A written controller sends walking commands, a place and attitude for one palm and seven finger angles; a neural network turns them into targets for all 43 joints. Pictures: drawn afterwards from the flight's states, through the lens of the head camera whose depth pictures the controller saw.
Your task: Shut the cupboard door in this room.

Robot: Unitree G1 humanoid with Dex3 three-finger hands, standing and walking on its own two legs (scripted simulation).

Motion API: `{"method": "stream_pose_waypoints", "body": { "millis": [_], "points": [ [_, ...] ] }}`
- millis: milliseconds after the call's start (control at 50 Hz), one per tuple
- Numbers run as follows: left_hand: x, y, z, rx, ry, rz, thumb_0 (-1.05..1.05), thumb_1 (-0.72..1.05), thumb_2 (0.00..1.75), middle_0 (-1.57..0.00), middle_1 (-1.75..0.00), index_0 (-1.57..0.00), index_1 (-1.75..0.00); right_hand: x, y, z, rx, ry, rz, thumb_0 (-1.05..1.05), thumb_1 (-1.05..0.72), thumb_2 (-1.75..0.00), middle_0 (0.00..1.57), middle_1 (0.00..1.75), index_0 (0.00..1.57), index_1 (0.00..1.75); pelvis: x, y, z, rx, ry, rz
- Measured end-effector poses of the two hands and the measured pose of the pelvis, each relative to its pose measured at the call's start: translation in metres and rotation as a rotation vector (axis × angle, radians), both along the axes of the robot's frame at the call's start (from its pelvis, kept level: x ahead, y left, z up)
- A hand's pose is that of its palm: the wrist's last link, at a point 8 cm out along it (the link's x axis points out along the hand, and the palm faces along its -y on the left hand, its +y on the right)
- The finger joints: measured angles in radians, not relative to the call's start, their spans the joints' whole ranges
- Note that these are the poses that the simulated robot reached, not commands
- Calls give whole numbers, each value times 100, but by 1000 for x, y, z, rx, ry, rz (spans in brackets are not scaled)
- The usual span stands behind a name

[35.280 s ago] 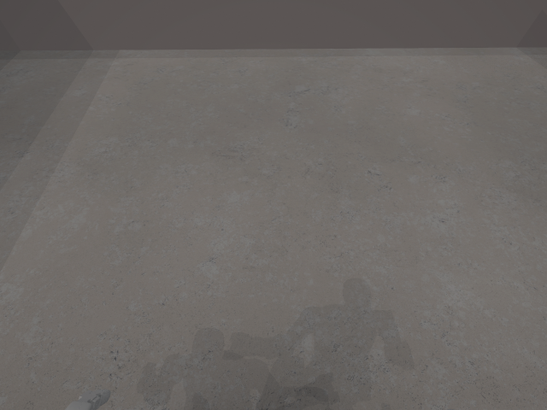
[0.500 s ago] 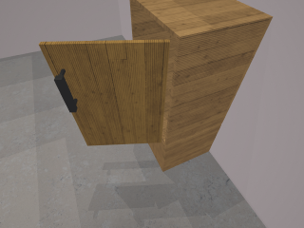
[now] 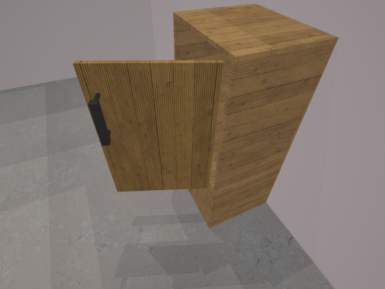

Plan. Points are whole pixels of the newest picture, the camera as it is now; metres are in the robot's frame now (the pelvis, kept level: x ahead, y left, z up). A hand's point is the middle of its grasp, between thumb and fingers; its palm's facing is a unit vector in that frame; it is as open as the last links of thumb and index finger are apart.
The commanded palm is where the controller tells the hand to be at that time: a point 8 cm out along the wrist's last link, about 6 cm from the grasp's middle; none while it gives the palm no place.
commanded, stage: look again from close up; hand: left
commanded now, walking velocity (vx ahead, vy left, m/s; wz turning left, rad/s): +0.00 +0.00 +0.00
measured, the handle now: (101, 119) +0.57 +0.32 +0.03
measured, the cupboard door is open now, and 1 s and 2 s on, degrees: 69 69 69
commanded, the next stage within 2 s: shuffle to correct the standing spot in 0.06 s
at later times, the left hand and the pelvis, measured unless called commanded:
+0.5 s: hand out of the picture -0.01 +0.17 -0.19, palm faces +0.13 -0.98 -0.13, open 7.4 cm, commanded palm none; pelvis +0.02 +0.01 +0.00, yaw +4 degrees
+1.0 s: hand out of the picture +0.15 +0.18 -0.15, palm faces +0.20 -0.95 -0.24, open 7.1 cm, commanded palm none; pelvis +0.11 -0.01 +0.01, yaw +7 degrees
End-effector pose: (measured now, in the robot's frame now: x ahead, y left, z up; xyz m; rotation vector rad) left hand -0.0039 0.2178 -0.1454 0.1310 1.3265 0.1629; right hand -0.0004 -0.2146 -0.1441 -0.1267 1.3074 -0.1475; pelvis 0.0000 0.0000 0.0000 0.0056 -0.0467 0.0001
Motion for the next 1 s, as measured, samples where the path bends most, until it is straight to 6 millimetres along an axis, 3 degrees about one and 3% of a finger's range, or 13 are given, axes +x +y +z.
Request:
{"method": "stream_pose_waypoints", "body": {
  "millis": [240,400,480,640,720,820,900,1000],
  "points": [
    [-41,-9,1,-14,95,37,0,91,90,-20,-30,-20,-29,-26,1,-2,19,87,3,1,-91,-90,20,30,20,30,-7,-3,0,2,24,8],
    [-44,-8,-12,-54,94,114,0,91,90,-20,-30,-20,-30,-24,-2,4,-23,129,27,1,-91,-90,20,30,20,30,4,4,-5,-11,34,61],
    [-26,3,-15,-66,86,107,0,91,90,-20,-30,-20,-30,-20,3,9,-48,111,13,1,-91,-90,20,30,20,30,13,13,-4,-11,41,68],
    [47,26,8,-10,-34,69,2,94,90,-20,-30,-20,-29,-7,20,17,-2,141,18,1,-91,-90,20,30,20,30,38,14,8,0,67,85],
    [89,22,16,12,-83,39,1,94,90,-20,-30,-20,-29,7,24,9,37,151,18,1,-91,-90,20,30,20,30,53,9,7,11,68,85],
    [138,3,16,30,-178,18,1,92,90,-20,-30,-20,-29,28,16,-12,83,173,17,1,-91,-90,20,30,20,30,77,-4,-5,29,50,81],
    [146,0,25,53,-239,101,-1,95,90,-20,-30,-20,-30,65,2,-13,80,160,67,1,-91,-90,20,30,20,30,93,-9,-1,19,27,120],
    [131,8,31,77,-169,127,-3,97,90,-20,-30,-20,-30,129,-12,1,49,57,94,1,-91,-90,20,30,20,30,111,-10,10,22,32,127]
  ]
}}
